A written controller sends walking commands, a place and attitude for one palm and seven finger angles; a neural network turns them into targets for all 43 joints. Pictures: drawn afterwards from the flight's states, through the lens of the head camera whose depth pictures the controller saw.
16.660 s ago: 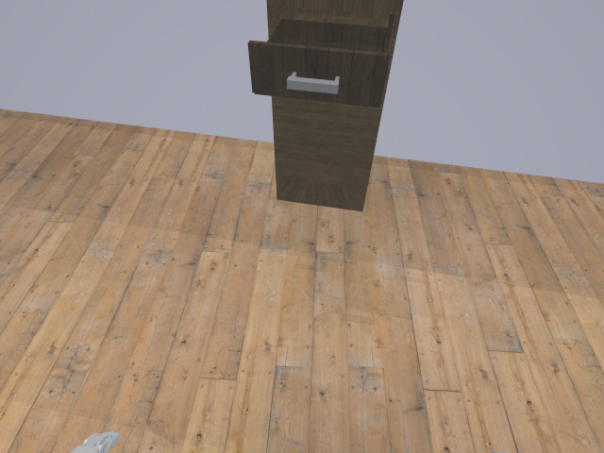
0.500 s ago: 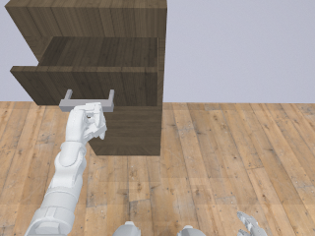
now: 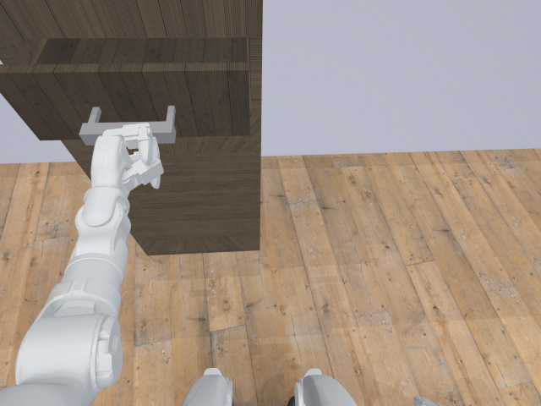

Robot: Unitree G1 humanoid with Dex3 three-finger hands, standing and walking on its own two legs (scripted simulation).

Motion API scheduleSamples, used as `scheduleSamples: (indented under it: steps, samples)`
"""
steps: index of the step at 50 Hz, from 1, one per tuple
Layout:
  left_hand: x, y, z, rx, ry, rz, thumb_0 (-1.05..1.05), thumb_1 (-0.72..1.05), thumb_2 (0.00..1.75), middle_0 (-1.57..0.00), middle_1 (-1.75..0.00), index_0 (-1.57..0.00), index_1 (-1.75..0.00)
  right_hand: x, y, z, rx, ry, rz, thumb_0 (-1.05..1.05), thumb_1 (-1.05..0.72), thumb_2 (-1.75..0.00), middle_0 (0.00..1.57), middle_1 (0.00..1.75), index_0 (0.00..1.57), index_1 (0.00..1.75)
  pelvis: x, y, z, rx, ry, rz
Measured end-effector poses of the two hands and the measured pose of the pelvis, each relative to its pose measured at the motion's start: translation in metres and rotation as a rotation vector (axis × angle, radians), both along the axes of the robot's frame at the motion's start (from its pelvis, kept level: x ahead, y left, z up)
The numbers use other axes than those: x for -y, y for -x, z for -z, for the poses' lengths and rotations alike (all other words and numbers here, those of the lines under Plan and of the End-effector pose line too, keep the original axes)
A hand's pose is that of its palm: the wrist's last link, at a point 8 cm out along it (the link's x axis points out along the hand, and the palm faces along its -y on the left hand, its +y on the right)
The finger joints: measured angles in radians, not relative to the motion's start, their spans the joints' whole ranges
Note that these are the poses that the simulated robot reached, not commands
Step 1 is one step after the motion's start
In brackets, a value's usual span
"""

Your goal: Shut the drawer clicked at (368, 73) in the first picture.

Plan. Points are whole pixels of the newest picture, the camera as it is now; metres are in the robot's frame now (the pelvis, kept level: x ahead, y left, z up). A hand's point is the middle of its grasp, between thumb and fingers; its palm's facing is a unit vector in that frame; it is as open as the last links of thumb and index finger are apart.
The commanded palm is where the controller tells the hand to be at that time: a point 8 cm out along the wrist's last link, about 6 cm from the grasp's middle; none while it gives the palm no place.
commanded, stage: push the drawer shut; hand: left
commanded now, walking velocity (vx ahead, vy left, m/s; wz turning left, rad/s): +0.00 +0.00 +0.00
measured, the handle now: (131, 122) +0.53 +0.21 +0.07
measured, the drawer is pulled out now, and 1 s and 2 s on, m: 0.08 0.00 0.00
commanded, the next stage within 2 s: pull the fist back off the drawer in 1.04 s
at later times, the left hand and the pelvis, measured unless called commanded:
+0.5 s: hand (165, 132) +0.52 +0.15 +0.07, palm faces +0.04 -1.00 -0.05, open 3.0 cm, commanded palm +0.51 +0.20 +0.08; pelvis +0.00 +0.01 -0.01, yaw -1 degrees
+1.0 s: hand (158, 122) +0.54 +0.17 +0.07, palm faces +0.04 -1.00 -0.06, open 3.0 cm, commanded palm +0.56 +0.20 +0.08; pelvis -0.01 +0.01 -0.02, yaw -1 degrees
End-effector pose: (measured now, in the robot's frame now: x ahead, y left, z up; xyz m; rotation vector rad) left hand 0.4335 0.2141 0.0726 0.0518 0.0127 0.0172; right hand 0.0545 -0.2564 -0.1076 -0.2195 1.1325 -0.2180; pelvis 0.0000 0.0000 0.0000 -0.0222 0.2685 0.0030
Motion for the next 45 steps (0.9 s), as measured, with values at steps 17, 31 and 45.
scheduleSamples:
  steps: [17, 31, 45]
  samples:
    - [0.006, -0.043, 0.000, 0.004, 0.006, -0.022, 0.00, 0.80, 0.96, -1.40, -1.60, -1.40, -1.60, -0.008, 0.039, 0.005, -0.130, -0.005, 0.042, 0.01, -0.90, -0.90, 0.20, 0.30, 0.20, 0.30, -0.008, -0.004, 0.007, -0.061, 0.008, 0.011]
    - [0.005, -0.074, -0.001, -0.002, 0.000, -0.031, 0.00, 0.80, 0.97, -1.40, -1.60, -1.40, -1.60, -0.010, 0.056, 0.003, -0.198, 0.013, 0.061, 0.01, -0.90, -0.90, 0.21, 0.30, 0.21, 0.30, -0.010, -0.004, 0.011, -0.101, 0.018, 0.010]
    - [-0.005, -0.078, -0.001, -0.013, -0.007, -0.032, -0.01, 0.67, 0.98, -1.40, -1.60, -1.40, -1.60, -0.011, 0.073, 0.002, -0.234, 0.030, 0.064, 0.01, -0.90, -0.90, 0.21, 0.30, 0.21, 0.30, -0.011, 0.002, 0.014, -0.115, 0.033, 0.001]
